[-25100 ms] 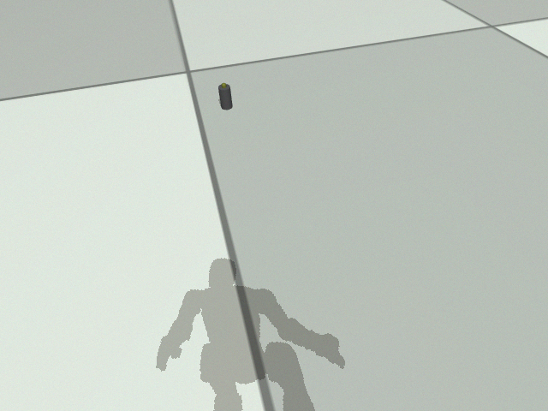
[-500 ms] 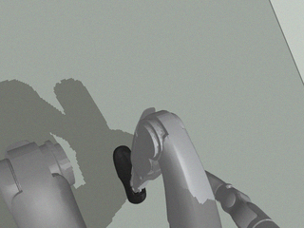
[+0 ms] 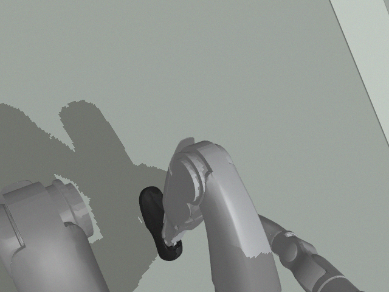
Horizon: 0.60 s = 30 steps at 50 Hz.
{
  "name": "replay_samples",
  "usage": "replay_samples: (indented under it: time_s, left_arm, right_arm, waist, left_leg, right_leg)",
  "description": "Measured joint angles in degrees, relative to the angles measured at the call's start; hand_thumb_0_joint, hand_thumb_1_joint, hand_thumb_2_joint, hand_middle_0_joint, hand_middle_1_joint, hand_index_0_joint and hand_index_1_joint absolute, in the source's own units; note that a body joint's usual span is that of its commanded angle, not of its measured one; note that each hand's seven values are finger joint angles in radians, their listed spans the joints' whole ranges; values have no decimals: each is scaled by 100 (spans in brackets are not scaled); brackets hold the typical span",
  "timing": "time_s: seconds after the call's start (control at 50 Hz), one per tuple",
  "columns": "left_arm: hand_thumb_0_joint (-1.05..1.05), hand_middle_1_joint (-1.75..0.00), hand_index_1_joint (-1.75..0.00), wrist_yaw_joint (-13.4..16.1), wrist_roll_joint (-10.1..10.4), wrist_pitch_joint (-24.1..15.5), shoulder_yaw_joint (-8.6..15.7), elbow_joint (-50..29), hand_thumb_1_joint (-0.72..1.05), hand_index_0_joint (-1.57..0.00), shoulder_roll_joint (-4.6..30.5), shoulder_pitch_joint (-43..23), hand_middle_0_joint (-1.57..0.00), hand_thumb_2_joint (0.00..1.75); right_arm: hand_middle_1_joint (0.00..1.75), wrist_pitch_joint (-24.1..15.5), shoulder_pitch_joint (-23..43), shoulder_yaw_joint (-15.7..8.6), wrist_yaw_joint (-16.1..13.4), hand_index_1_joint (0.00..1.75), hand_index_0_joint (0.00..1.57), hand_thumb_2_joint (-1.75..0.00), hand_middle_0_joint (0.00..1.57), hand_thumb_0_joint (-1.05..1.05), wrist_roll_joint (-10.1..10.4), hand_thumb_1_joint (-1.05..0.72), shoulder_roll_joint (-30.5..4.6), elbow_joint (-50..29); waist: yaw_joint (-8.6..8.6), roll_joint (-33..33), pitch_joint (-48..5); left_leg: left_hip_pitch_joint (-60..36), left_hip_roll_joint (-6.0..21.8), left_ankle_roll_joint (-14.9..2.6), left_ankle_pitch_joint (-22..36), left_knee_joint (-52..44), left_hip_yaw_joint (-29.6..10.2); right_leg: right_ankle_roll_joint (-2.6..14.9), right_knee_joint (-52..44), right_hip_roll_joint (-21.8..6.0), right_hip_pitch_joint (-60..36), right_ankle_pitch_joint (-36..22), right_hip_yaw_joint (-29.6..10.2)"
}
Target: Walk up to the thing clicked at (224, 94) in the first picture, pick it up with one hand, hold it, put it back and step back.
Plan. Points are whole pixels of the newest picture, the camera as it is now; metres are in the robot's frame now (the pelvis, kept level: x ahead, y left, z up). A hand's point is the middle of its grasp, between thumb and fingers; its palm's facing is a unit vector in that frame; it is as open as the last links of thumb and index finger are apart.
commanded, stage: open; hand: left
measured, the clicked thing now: out of the picture +0.46 +0.29 -0.21
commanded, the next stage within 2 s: withdraw in 0.14 s
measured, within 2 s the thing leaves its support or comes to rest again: neither
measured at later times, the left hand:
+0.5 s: hand out of the picture +0.46 +0.32 -0.16, palm faces +0.47 -0.88 +0.01, open 17.1 cm
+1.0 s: hand out of the picture +0.38 +0.41 -0.03, palm faces +0.39 -0.86 -0.34, open 17.4 cm
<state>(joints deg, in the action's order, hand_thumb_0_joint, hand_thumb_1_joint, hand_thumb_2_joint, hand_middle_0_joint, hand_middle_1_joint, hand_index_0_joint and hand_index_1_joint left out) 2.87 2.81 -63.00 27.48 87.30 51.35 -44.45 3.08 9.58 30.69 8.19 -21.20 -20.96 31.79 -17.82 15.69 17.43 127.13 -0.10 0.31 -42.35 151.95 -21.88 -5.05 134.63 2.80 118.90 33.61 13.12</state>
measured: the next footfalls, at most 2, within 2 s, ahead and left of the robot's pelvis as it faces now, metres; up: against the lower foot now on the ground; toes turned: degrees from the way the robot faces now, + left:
none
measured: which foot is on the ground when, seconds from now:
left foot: down 0.00-1.00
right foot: down 0.00-1.00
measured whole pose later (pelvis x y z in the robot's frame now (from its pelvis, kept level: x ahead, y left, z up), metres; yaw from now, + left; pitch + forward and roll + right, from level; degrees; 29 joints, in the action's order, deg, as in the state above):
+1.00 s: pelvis +0.00 -0.01 +0.05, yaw +6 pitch +27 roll -13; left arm -4.3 -6.4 -25.5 28.0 57.3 44.1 -33.5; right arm 9.2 -2.9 9.8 5.0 -5.1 -16.3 32.9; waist -9.3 3.5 -2.2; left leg 126.8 0.9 -1.5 -39.8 138.3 -10.4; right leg -2.1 128.3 -0.5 121.1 35.2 5.6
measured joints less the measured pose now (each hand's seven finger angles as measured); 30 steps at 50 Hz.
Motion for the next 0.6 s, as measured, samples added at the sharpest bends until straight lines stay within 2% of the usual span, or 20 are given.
replay_samples:
  time_s: [0.16,0.34,0.38,0.5,0.56,0.6]
  left_arm:
    - [-1,-49,-49,-16,-37,35,-24,21,-41,-56,-17,27,-54,39]
    - [-1,-25,-25,5,-82,1,-26,51,-51,-33,32,-20,-33,19]
    - [-1,-20,-20,-8,-80,9,60,-10,-52,-27,47,-13,-27,16]
    - [-1,-9,-9,-128,-133,227,522,-606,-54,-14,118,66,-15,10]
    - [-2,-6,-7,-327,-135,499,680,-1034,-55,-11,182,140,-11,9]
    - [-2,-5,-5,-528,-39,713,656,-1253,-55,-9,203,205,-10,8]
  right_arm:
    - [30,21,-16,19,5,30,21,-90,20,0,8,-93,5,-38]
    - [30,30,-16,37,17,30,21,-90,21,0,-1,-92,0,-55]
    - [30,32,-19,39,10,30,21,-90,21,0,5,-92,-3,-68]
    - [30,110,-130,-60,-38,30,21,-90,21,0,61,-91,26,-74]
    - [30,194,-274,-210,-71,30,21,-90,21,0,144,-91,53,-57]
    - [30,237,-391,-337,-97,30,21,-90,21,0,237,-91,45,-46]
  waist:
    - [8,-17,-1]
    - [16,0,24]
    - [18,6,33]
    - [72,-16,-11]
    - [136,-104,-144]
    - [193,-218,-282]
  left_leg:
    - [-8,11,-41,23,-14,5]
    - [-7,19,-55,51,-26,15]
    - [-12,26,-51,44,-26,13]
    - [-50,35,-9,16,-61,28]
    - [-43,34,11,25,-123,81]
    - [-13,31,7,45,-185,144]
  right_leg:
    - [43,-42,8,-43,-19,12]
    - [50,-55,12,-44,-44,10]
    - [45,-55,16,-42,-45,9]
    - [56,-53,0,-40,-28,-4]
    - [77,-63,-29,-11,-14,-38]
    - [93,-76,-58,25,0,-78]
